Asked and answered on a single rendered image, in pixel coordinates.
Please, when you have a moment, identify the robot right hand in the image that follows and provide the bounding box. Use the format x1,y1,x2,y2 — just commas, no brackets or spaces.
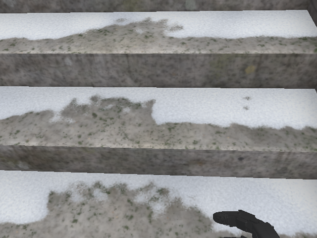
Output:
213,209,280,238

